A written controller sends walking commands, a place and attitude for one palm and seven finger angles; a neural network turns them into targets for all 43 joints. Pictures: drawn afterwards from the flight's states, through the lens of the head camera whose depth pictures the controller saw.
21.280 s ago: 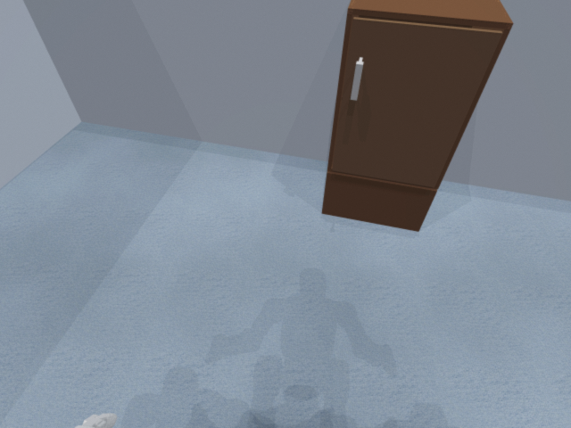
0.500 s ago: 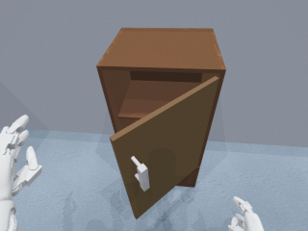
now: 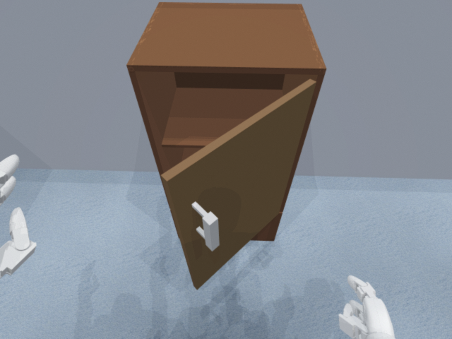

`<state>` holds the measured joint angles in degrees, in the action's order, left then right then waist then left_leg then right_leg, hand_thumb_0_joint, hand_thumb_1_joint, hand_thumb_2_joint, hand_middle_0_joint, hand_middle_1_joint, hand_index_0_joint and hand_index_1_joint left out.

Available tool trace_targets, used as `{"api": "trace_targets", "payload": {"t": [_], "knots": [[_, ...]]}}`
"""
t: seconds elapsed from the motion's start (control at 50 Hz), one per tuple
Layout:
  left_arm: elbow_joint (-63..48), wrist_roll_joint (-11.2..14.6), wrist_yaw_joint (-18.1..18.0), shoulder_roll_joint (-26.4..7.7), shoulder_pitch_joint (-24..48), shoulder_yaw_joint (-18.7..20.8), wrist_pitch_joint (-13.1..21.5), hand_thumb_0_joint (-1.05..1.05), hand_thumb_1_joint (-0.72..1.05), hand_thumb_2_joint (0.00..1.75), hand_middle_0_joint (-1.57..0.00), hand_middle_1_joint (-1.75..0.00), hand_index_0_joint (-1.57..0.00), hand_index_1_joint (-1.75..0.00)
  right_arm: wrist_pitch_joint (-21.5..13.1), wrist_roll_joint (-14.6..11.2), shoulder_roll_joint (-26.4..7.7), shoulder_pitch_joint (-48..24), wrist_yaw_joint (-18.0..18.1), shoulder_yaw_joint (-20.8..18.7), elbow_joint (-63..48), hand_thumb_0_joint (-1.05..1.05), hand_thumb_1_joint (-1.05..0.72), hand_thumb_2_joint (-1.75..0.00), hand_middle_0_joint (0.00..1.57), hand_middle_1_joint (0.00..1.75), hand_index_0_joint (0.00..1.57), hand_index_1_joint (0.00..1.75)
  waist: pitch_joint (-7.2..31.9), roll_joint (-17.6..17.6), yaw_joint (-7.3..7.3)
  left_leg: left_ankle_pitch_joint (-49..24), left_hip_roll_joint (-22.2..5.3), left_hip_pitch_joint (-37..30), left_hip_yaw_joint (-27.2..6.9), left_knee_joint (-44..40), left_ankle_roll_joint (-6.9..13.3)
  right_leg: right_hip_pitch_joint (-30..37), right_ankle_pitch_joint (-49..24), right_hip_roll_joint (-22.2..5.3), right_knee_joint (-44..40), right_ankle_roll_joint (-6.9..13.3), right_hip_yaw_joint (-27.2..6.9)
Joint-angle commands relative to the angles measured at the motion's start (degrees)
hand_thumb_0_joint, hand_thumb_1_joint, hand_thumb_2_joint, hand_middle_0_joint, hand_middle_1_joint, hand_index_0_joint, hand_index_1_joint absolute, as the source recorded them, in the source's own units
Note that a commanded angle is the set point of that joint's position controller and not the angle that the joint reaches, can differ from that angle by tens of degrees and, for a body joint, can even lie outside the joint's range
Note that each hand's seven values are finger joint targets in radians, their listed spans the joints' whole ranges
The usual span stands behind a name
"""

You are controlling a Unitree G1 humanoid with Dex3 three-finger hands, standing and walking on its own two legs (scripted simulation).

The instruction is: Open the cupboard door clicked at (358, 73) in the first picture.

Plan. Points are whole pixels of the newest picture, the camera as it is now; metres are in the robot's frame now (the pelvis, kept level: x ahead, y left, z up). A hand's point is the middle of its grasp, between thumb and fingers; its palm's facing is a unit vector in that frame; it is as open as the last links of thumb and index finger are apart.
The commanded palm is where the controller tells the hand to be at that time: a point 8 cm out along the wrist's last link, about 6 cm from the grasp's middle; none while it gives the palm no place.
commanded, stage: step back with the hand held close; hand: left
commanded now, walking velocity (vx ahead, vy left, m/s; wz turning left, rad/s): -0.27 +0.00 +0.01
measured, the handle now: (205, 226) +0.34 +0.07 -0.05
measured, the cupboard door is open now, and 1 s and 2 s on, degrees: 45 45 45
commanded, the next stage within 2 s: stop stepping back and stand still in 0.68 s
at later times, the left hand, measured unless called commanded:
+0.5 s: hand out of the picture +0.09 +0.29 +0.16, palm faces +0.49 -0.75 -0.45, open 7.4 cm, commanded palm +0.02 +0.33 +0.17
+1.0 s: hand out of the picture +0.02 +0.27 +0.17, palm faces +0.45 -0.79 -0.42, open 7.4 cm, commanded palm -0.06 +0.30 +0.17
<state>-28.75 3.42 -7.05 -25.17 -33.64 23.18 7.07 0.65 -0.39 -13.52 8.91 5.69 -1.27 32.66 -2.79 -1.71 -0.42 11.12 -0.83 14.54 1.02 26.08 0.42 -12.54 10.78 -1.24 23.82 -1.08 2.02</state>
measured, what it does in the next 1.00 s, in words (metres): walks backwards: right foot, then left foot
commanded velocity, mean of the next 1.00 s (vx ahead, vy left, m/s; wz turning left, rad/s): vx -0.20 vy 0.00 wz -0.05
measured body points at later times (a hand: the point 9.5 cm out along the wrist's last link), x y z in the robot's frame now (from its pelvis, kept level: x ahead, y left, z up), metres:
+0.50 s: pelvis -0.10 +0.02 -0.02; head -0.08 +0.04 +0.43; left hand +0.06 +0.32 +0.19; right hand +0.08 -0.22 -0.09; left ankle +0.03 +0.11 -0.74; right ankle +0.00 -0.13 -0.73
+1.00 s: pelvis -0.20 +0.00 +0.00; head -0.19 +0.03 +0.45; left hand -0.01 +0.31 +0.19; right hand +0.00 -0.21 -0.06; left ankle -0.11 +0.09 -0.74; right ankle -0.21 -0.12 -0.70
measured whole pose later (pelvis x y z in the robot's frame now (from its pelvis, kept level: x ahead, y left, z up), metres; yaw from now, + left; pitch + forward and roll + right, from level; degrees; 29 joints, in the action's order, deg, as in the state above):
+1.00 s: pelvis -0.20 +0.00 +0.00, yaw +1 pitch -2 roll -1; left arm -28.0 3.0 -8.9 -26.2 -26.1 24.9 9.3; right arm -8.6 0.6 -9.5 7.7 3.6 1.5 34.9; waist -2.2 2.6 0.9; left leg 5.3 0.4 18.1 3.4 24.6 3.4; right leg -19.5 27.9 2.5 49.0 -0.5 -1.7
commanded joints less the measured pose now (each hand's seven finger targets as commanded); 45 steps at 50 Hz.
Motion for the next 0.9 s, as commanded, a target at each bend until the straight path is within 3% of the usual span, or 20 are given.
{"api": "trace_targets", "payload": {"t": [0.0, 0.18, 0.24, 0.3, 0.36, 0.4, 0.46, 0.52, 0.64, 0.66, 0.7, 0.72, 0.74, 0.76, 0.78, 0.8, 0.82, 0.84, 0.86, 0.88], "knots": [[-10.46, -0.19, -1.84, -8.94, 1.26, 8.01, 4.05, 0.0, 0.9, 0.9, -0.2, -0.3, -0.2, -0.3, -3.12, -0.13, -6.73, -5.81, 0.49, -1.98, -9.68, 0.0, -0.9, -0.9, 0.2, 0.3, 0.2, 0.3, 10.04, -3.12, -0.17, -12.29, -3.14, 0.7, -3.07, -4.64, 1.17, 5.58, -12.23, -0.14, 0.51, 0.18, -0.74], [-11.73, -2.58, -2.21, -8.37, 3.85, 8.72, 6.54, 0.0, 0.9, 0.9, -0.2, -0.3, -0.2, -0.3, -5.0, 0.16, -7.66, -5.04, 0.04, -1.8, -10.95, 0.0, -0.9, -0.9, 0.2, 0.3, 0.2, 0.3, 3.96, -4.44, 0.03, 23.73, -5.7, 25.04, -7.54, -9.76, 4.64, 12.5, 4.49, 1.3, 5.91, -0.08, -3.5], [-13.63, -2.93, -2.4, -8.87, 4.82, 9.12, 7.53, 0.0, 0.9, 0.9, -0.2, -0.3, -0.2, -0.3, -6.11, 0.34, -7.37, -3.97, -0.02, -1.95, -10.74, 0.0, -0.9, -0.9, 0.2, 0.3, 0.2, 0.3, 4.43, -2.38, 0.39, 24.96, -3.97, 21.84, -6.68, -4.63, 3.99, 6.41, 11.78, 0.08, 2.05, 0.74, -5.92], [-15.52, -2.12, -3.31, -10.64, 4.01, 10.1, 8.49, 0.0, 0.9, 0.9, -0.2, -0.3, -0.2, -0.3, -6.84, 0.59, -6.71, -2.18, -0.11, -2.11, -8.68, 0.0, -0.9, -0.9, 0.2, 0.3, 0.2, 0.3, 6.74, 2.99, 0.78, 16.07, 0.54, 6.8, -3.01, 8.79, 0.9, -9.68, 18.36, -5.3, -6.7, 4.13, -10.83], [-15.61, -1.34, -4.25, -9.31, 5.55, 8.08, 8.49, 0.0, 0.9, 0.9, -0.2, -0.3, -0.2, -0.3, -6.98, 0.62, -6.09, -1.58, 0.11, -1.74, -6.81, 0.0, -0.9, -0.9, 0.2, 0.3, 0.2, 0.3, 6.48, 5.04, 1.63, 11.51, 1.11, -3.45, -1.99, 12.78, -0.54, -21.06, 19.74, -7.63, -8.11, 4.9, -8.89], [-15.25, -1.36, -4.56, -9.54, 6.87, 8.13, 8.58, 0.0, 0.9, 0.9, -0.2, -0.3, -0.2, -0.3, -7.24, 0.81, -6.81, -2.7, 0.88, -1.58, -6.72, 0.0, -0.9, -0.9, 0.2, 0.3, 0.2, 0.3, 3.66, -1.41, 1.67, 16.93, -2.17, 1.59, -6.66, 3.01, 0.58, -19.27, 21.41, -3.1, -3.51, 2.37, -5.32], [-14.54, -2.88, -4.21, -8.95, 8.39, 10.29, 8.63, 0.0, 0.9, 0.9, -0.2, -0.3, -0.2, -0.3, -8.27, 1.09, -7.6, -4.51, 1.22, -1.75, -8.13, 0.0, -0.9, -0.9, 0.2, 0.3, 0.2, 0.3, 5.54, -16.91, 0.24, 39.84, -16.19, 32.32, -25.61, -22.37, 7.9, 9.99, 9.26, 7.72, 31.04, -0.8, -1.43], [-13.37, -2.36, -3.76, -9.92, 7.69, 10.75, 8.94, 0.0, 0.9, 0.9, -0.2, -0.3, -0.2, -0.3, -9.25, 1.31, -5.75, -4.35, -0.01, -2.65, -6.83, 0.0, -0.9, -0.9, 0.2, 0.3, 0.2, 0.3, 8.59, -8.11, 0.07, 23.65, -16.13, 20.04, -22.1, -16.1, 9.23, 0.36, 15.4, 6.77, 38.01, 0.46, -5.26], [-15.61, 0.89, -2.31, -9.5, -0.02, 9.52, 8.52, 0.0, 0.9, 0.9, -0.2, -0.3, -0.2, -0.3, -9.9, 1.06, -4.68, -4.95, -2.78, -2.14, -5.18, 0.0, -0.9, -0.9, 0.2, 0.3, 0.2, 0.3, 10.66, -12.39, -0.45, 12.98, -11.02, 6.17, -7.75, -12.02, 1.78, -0.98, 20.5, 5.04, 5.68, 3.72, -0.73], [-16.34, 0.94, -1.86, -9.86, 1.18, 9.34, 9.2, 0.0, 0.9, 0.9, -0.2, -0.3, -0.2, -0.3, -9.67, 1.31, -4.56, -4.03, -2.98, -1.96, -4.46, 0.0, -0.9, -0.9, 0.2, 0.3, 0.2, 0.3, 10.58, -8.41, -0.2, 8.06, -9.03, 2.46, -5.23, -6.19, -0.21, -3.37, 16.84, 2.21, -4.79, 4.64, -4.12], [-17.77, -0.25, -2.32, -13.4, 5.14, 9.79, 10.28, 0.0, 0.9, 0.9, -0.2, -0.3, -0.2, -0.3, -8.37, 1.08, -3.51, -3.16, -3.06, -1.49, -2.61, 0.0, -0.9, -0.9, 0.2, 0.3, 0.2, 0.3, 10.75, 10.12, -0.04, 5.52, -1.21, -1.13, -1.08, 20.61, -3.14, -15.44, 1.55, -16.08, -14.72, 10.56, -28.51], [-17.57, -0.6, -2.87, -14.06, 9.13, 9.38, 11.01, 0.0, 0.9, 0.9, -0.2, -0.3, -0.2, -0.3, -8.88, 1.27, -3.5, -6.08, -2.54, -0.67, -3.45, 0.0, -0.9, -0.9, 0.2, 0.3, 0.2, 0.3, 7.73, 11.04, -1.03, 11.53, 0.4, 4.7, -0.56, 28.16, -3.24, -12.03, -17.27, -17.48, -11.73, 10.74, -23.07], [-17.25, -1.46, -2.87, -14.82, 12.23, 9.48, 11.5, 0.0, 0.9, 0.9, -0.2, -0.3, -0.2, -0.3, -9.73, 1.22, -3.31, -6.89, -2.05, -0.02, -4.09, 0.0, -0.9, -0.9, 0.2, 0.3, 0.2, 0.3, 9.57, 11.45, -1.04, 11.37, 0.99, 8.37, -0.08, 28.28, -2.75, -4.98, -35.81, -14.37, -6.03, 8.81, -17.87], [-15.73, -1.49, -2.23, -13.46, 12.11, 8.33, 10.09, 0.0, 0.9, 0.9, -0.2, -0.3, -0.2, -0.3, -9.59, 0.46, -3.38, -6.22, -1.42, -0.63, -4.49, 0.0, -0.9, -0.9, 0.2, 0.3, 0.2, 0.3, 10.78, 18.3, -0.46, 10.29, 1.58, 10.49, 0.37, 22.94, -2.18, 2.24, -50.19, -10.96, -0.48, 6.17, -13.45], [-15.12, -1.4, -2.01, -13.01, 11.96, 8.85, 8.46, 0.0, 0.9, 0.9, -0.2, -0.3, -0.2, -0.3, -9.32, 0.19, -3.71, -6.53, -0.56, -0.62, -5.81, 0.0, -0.9, -0.9, 0.2, 0.3, 0.2, 0.3, 10.09, 17.52, 0.15, 4.93, 1.49, 6.04, 1.53, 16.76, -1.44, 2.86, -52.56, -9.16, 3.23, 5.54, -10.91], [-14.07, -0.75, -1.98, -13.08, 12.64, 9.01, 7.19, 0.0, 0.9, 0.9, -0.2, -0.3, -0.2, -0.3, -8.92, 0.19, -4.34, -7.12, 0.22, -0.15, -5.19, 0.0, -0.9, -0.9, 0.2, 0.3, 0.2, 0.3, 10.41, 10.85, 1.45, -3.4, 2.81, -1.75, 2.99, 8.93, -0.88, -0.15, -49.13, -6.71, 7.91, 3.6, -7.51], [-12.31, -0.19, -1.84, -10.58, 10.57, 7.93, 6.43, 0.0, 0.9, 0.9, -0.2, -0.3, -0.2, -0.3, -8.9, -0.41, -4.3, -5.75, 0.79, 0.36, -4.72, 0.0, -0.9, -0.9, 0.2, 0.3, 0.2, 0.3, 12.57, -0.64, 1.87, -24.87, 0.15, -11.27, 0.85, 1.31, 0.64, -3.2, -37.91, -2.46, 14.21, 0.24, -2.57], [-12.72, -0.43, -1.98, -11.07, 8.65, 8.74, 6.09, 0.0, 0.9, 0.9, -0.2, -0.3, -0.2, -0.3, -9.55, -0.11, -5.71, -4.16, 0.33, -0.22, -4.73, 0.0, -0.9, -0.9, 0.2, 0.3, 0.2, 0.3, 16.09, -12.15, 0.52, -45.47, -8.91, -20.05, -8.03, -0.51, 4.42, -9.38, -8.62, 1.8, 22.84, -0.91, -1.23], [-13.74, -0.99, -2.17, -10.74, 10.09, 7.82, 6.27, 0.0, 0.9, 0.9, -0.2, -0.3, -0.2, -0.3, -10.63, 0.56, -5.11, -1.67, -0.8, -0.71, -4.25, 0.0, -0.9, -0.9, 0.2, 0.3, 0.2, 0.3, 17.19, -15.41, 0.12, -49.04, -15.09, -21.36, -14.4, -3.23, 6.44, -12.55, 18.85, 3.29, 29.46, 0.39, -4.6], [-12.36, -0.73, -1.98, -8.61, 12.11, 6.0, 6.92, 0.0, 0.9, 0.9, -0.2, -0.3, -0.2, -0.3, -11.13, 0.44, -5.47, -0.05, -1.68, -1.11, -3.14, 0.0, -0.9, -0.9, 0.2, 0.3, 0.2, 0.3, 12.56, -9.38, 0.96, -30.56, -15.9, -13.43, -14.06, -8.21, 6.28, -9.66, 24.84, 3.68, 32.48, 1.34, -7.07]]}}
